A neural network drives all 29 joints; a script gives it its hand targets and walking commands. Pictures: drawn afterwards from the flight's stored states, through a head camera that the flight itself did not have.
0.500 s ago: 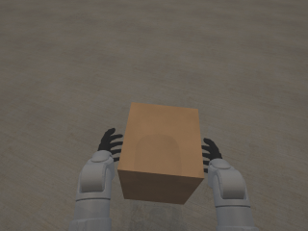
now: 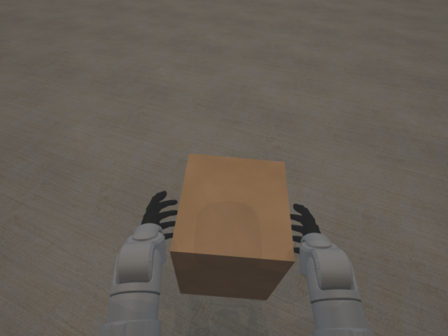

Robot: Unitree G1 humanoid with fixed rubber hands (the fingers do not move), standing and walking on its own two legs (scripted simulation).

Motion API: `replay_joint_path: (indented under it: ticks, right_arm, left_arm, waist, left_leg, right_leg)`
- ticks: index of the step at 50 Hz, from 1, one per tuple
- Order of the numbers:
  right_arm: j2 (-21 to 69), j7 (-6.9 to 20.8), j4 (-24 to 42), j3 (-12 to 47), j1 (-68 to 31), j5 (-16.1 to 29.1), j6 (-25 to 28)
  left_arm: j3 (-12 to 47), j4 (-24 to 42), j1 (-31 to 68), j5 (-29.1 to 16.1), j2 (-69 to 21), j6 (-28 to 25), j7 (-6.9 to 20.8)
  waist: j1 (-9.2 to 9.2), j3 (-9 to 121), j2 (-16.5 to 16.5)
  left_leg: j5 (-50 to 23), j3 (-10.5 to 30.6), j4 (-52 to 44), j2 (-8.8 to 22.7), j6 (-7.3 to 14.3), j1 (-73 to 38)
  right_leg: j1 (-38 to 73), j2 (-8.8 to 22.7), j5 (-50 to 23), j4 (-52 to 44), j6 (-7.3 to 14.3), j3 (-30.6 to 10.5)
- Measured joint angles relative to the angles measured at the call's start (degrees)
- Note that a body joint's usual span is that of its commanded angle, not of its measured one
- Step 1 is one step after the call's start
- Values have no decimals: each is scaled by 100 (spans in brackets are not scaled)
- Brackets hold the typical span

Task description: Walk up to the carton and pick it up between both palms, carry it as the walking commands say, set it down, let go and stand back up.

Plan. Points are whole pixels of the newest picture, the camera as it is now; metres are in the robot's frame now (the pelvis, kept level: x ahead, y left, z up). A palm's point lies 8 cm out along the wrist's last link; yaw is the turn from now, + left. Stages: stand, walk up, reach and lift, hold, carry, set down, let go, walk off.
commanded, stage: carry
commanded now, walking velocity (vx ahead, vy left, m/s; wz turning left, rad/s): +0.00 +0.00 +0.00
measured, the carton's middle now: (229, 230) +0.35 +0.00 -0.03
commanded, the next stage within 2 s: hold in 0.34 s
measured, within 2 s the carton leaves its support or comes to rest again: neither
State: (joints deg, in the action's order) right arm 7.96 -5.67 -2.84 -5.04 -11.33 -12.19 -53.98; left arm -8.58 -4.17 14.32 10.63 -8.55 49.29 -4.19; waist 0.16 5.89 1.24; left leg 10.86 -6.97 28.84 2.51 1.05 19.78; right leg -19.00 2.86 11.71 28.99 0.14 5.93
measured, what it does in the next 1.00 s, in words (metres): stands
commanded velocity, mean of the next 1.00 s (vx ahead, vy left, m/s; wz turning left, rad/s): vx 0.00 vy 0.00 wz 0.00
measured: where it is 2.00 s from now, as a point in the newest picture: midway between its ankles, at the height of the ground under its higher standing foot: outside the picture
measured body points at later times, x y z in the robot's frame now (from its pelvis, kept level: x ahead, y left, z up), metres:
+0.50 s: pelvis +0.00 +0.00 +0.00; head -0.01 -0.01 +0.45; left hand +0.31 +0.15 +0.04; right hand +0.30 -0.14 +0.02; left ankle +0.05 +0.11 -0.74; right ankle +0.04 -0.12 -0.74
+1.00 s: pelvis -0.03 +0.01 +0.00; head -0.08 -0.01 +0.45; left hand +0.28 +0.14 +0.04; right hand +0.26 -0.15 +0.01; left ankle +0.05 +0.11 -0.73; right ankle +0.04 -0.12 -0.74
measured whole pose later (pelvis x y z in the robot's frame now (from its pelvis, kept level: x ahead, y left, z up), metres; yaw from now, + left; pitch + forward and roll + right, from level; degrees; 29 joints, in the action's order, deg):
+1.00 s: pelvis -0.03 +0.01 +0.00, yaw +8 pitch -10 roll -2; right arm 9.1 -2.0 -19.8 -17.1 -16.8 -17.4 -43.9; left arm -12.6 -26.5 23.3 17.3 -10.5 39.3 -3.9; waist -6.8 -4.0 2.8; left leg 9.4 2.6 28.9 -1.1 2.1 10.2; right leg -4.1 -1.1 9.6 23.6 -0.6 1.9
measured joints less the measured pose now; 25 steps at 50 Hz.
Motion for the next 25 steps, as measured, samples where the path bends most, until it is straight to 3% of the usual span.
replay_joint_path:
  ticks: [20,25]
  right_arm:
    - [-1,-6,33,-21,7,19,121]
    - [18,121,-477,-259,-90,-349,610]
  left_arm:
    - [9,13,12,-37,-4,-110,-20]
    - [-46,-947,244,253,-62,-780,70]
  waist:
    - [0,-79,6]
    - [-156,-777,152]
  left_leg:
    - [52,-23,29,-7,8,8]
    - [9,419,-63,-133,36,-588]
  right_leg:
    - [-24,11,49,41,-19,-27]
    - [821,-66,-28,-313,-17,72]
